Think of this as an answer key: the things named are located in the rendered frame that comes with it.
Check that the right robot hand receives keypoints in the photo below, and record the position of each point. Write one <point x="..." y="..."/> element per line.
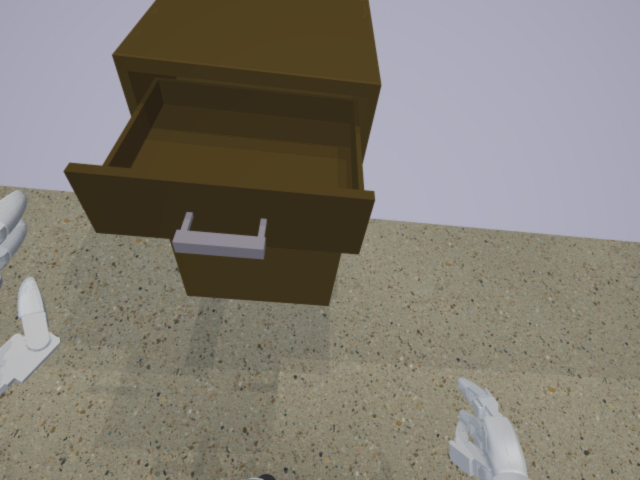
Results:
<point x="496" y="447"/>

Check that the handle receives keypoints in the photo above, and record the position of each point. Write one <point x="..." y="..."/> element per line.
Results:
<point x="219" y="244"/>

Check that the cabinet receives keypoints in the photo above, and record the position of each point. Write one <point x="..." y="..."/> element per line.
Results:
<point x="319" y="47"/>

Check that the left robot hand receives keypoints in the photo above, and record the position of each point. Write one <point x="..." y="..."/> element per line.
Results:
<point x="22" y="355"/>

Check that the drawer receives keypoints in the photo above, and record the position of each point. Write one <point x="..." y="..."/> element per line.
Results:
<point x="233" y="155"/>

